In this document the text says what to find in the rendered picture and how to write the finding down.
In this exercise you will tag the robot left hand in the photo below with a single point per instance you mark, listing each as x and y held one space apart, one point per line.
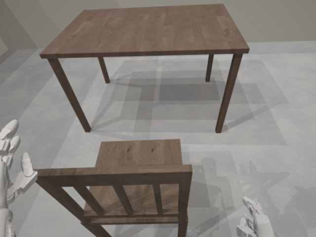
23 180

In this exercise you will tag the robot right hand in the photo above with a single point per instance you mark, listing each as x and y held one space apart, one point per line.
259 226

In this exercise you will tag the chair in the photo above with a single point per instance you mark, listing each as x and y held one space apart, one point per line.
133 182

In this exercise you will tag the table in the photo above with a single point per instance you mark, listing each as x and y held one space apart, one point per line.
149 31

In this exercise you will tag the robot left forearm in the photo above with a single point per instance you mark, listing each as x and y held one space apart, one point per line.
6 228

